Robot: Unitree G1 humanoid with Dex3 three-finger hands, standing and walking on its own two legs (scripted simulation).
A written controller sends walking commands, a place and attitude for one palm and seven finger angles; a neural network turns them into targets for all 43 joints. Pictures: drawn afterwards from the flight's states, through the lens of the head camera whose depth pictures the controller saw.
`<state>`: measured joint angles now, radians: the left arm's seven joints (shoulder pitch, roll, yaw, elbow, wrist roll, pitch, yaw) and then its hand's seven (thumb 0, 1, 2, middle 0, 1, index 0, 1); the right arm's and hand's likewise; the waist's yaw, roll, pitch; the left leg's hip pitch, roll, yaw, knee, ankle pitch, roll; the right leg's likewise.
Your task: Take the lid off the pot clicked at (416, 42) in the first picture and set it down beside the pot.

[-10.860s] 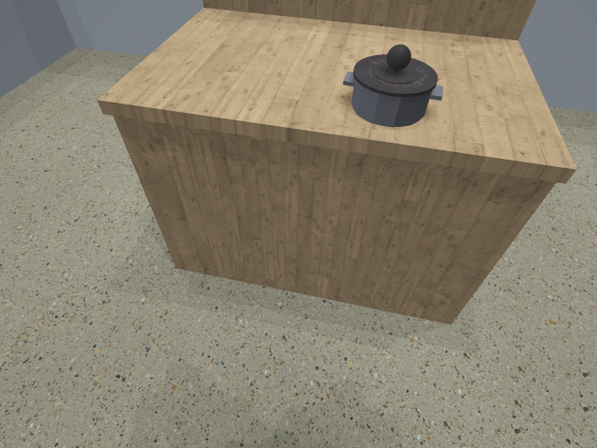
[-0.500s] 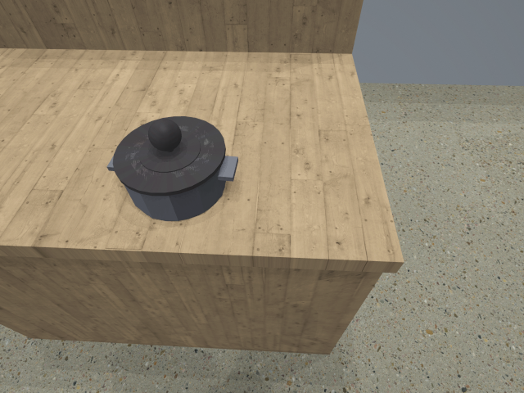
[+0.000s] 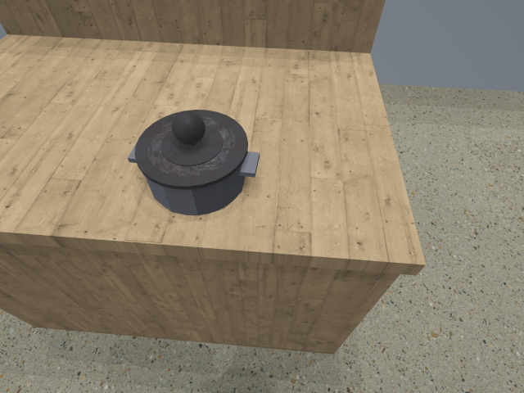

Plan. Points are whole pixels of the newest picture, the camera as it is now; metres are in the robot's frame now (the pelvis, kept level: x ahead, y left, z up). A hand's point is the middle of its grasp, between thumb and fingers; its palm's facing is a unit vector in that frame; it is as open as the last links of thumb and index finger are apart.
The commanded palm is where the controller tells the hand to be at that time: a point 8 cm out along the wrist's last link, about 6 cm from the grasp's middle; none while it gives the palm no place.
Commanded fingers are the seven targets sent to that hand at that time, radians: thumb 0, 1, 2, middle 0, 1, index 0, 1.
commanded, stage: come to a stop and stand still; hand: left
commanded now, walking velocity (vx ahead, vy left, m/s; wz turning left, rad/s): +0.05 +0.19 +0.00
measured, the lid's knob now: (188, 128) +0.49 +0.16 +0.13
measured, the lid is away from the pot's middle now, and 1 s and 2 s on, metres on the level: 0.00 0.00 0.00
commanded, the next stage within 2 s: look again from close up in 1.36 s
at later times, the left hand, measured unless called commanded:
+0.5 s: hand out of the picture +0.01 +0.19 -0.18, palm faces +0.02 -0.98 -0.18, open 7.4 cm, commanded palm none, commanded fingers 0.00 0.90 0.90 -0.20 -0.30 -0.20 -0.30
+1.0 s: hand out of the picture +0.01 +0.19 -0.17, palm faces +0.02 -0.98 -0.21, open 7.4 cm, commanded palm none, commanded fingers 0.00 0.90 0.90 -0.20 -0.30 -0.20 -0.30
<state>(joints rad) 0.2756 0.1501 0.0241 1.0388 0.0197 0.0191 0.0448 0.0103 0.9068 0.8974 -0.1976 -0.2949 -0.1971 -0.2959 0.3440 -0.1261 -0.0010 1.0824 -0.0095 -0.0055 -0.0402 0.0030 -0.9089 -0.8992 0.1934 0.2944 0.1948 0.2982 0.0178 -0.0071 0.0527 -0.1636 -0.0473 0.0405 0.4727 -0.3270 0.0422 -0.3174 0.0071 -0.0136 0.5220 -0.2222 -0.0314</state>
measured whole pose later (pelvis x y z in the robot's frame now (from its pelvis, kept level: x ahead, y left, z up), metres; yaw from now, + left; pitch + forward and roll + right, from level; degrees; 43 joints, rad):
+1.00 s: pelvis +0.00 +0.02 +0.00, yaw +0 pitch -1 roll +0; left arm 0.30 0.14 -0.02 1.07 0.01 0.01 0.04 0.01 0.91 0.90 -0.20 -0.29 -0.20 -0.30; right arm 0.31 -0.16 0.00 1.03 -0.01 -0.01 -0.04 0.01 -0.92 -0.90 0.19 0.29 0.20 0.30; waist 0.00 0.03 0.01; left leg -0.14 -0.06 0.05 0.51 -0.36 0.07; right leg -0.28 0.00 -0.01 0.54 -0.24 -0.01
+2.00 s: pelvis +0.00 -0.02 +0.00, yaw +0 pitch -1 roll +1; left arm 0.28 0.14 -0.01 1.10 0.01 0.00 0.04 0.01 0.92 0.90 -0.20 -0.29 -0.20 -0.30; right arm 0.30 -0.12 0.01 1.13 0.00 -0.04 -0.04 0.00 -0.91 -0.90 0.19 0.29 0.19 0.30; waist 0.00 0.02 0.06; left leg -0.10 -0.02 0.03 0.42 -0.31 0.02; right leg -0.26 0.03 -0.02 0.47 -0.20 -0.05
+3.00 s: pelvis +0.00 +0.00 +0.00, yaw +3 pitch -3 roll -1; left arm 0.68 0.26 0.14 -0.24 -0.01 -0.09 0.08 0.02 0.89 0.90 -1.24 -1.43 -1.24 -1.43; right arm 0.23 -0.17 0.01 0.64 0.01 -0.19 -0.04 0.01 -0.90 -0.90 0.20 0.30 0.19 0.30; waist 0.06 0.07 0.02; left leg -0.12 -0.03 -0.01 0.50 -0.33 0.04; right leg -0.22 0.01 -0.07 0.48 -0.21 -0.03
